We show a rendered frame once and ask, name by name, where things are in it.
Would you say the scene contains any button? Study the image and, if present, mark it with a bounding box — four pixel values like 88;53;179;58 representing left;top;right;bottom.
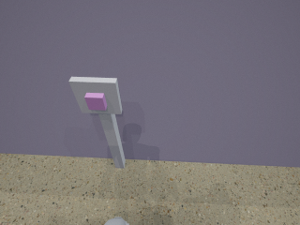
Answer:
84;93;108;111

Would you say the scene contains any panel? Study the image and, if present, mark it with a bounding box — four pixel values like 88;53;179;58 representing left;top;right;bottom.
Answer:
68;77;126;169

